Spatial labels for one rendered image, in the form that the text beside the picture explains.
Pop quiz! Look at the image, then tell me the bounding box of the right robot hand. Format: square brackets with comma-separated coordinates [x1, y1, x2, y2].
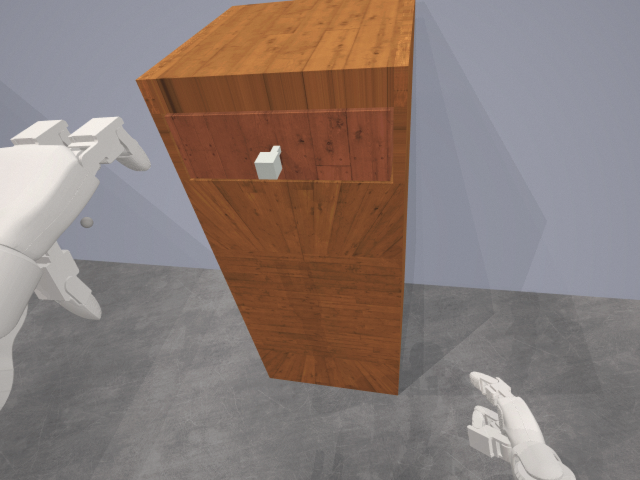
[467, 372, 546, 466]

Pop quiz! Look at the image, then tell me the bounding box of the drawer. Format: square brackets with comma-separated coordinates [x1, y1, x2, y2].
[164, 107, 394, 181]

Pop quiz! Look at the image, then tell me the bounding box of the left robot hand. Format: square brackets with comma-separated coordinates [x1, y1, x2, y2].
[0, 117, 151, 320]

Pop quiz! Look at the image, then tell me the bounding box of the left robot forearm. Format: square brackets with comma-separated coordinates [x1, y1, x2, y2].
[0, 245, 43, 410]

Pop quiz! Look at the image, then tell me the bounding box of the handle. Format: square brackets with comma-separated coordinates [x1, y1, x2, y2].
[254, 146, 282, 180]

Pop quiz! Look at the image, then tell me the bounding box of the right robot forearm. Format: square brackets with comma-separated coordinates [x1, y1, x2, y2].
[511, 441, 576, 480]

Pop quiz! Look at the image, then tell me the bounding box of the cabinet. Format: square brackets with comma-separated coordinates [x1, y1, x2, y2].
[136, 0, 415, 395]

